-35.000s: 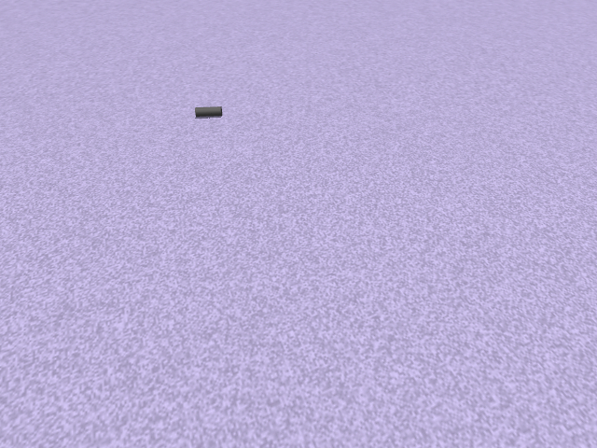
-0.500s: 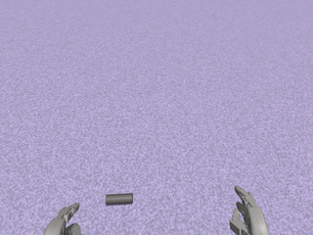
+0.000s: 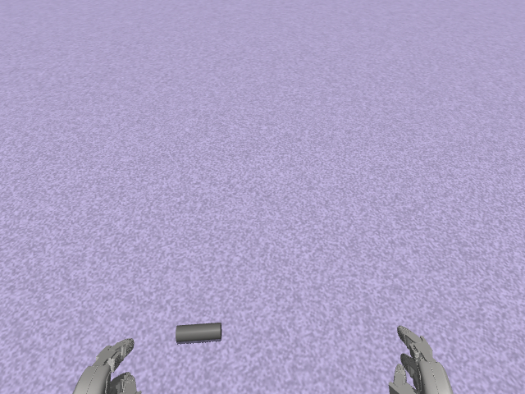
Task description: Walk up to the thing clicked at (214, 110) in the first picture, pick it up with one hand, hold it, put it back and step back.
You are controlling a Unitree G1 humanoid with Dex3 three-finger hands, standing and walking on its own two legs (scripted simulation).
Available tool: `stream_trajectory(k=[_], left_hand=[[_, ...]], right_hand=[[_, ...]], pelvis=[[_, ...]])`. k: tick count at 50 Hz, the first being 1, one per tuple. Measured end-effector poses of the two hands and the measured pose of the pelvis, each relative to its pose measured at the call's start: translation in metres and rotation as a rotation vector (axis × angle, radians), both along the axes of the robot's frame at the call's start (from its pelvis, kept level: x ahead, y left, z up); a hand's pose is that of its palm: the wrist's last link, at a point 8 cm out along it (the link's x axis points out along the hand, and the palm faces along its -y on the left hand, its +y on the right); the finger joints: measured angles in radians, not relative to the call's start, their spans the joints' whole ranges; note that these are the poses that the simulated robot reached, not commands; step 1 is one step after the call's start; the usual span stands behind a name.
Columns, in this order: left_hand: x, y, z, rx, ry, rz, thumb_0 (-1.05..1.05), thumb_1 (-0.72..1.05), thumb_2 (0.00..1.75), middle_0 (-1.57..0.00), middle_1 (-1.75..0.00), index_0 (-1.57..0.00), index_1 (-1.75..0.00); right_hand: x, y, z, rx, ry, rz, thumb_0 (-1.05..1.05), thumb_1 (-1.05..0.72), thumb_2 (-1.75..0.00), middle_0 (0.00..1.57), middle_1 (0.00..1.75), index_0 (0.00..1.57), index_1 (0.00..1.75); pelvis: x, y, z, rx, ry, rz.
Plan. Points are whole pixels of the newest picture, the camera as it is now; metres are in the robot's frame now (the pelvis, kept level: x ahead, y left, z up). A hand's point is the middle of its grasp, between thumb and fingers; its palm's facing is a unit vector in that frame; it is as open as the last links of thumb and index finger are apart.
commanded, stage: home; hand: left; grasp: from above
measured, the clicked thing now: (199, 332) +0.47 +0.20 -0.69
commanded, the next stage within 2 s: stand in 1.28 s
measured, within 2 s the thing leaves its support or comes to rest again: neither
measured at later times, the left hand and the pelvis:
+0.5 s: hand out of the picture +0.16 +0.18 -0.05, palm faces +0.03 -0.98 -0.20, open 7.4 cm; pelvis +0.00 +0.00 +0.00, yaw +0 degrees
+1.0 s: hand out of the picture +0.17 +0.19 -0.05, palm faces +0.02 -0.98 -0.20, open 7.4 cm; pelvis +0.01 +0.01 +0.00, yaw +0 degrees
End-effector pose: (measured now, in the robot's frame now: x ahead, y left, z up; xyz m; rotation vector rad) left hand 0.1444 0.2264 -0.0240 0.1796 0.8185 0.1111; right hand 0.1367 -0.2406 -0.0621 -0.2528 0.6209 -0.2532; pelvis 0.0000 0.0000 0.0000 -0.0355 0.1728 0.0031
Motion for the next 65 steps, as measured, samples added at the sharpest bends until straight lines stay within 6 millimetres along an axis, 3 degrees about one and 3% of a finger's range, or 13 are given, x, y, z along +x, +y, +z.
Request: stream_trajectory(k=[65], left_hand=[[0.006, 0.011, 0.002, 0.002, -0.007, -0.004, 0.01, 0.90, 0.90, -0.20, -0.30, -0.20, -0.30]], right_hand=[[0.012, 0.010, 0.002, -0.002, -0.004, 0.009, 0.01, -0.90, -0.89, 0.21, 0.30, 0.21, 0.30]], pelvis=[[0.006, 0.009, -0.002, -0.009, 0.014, 0.002]])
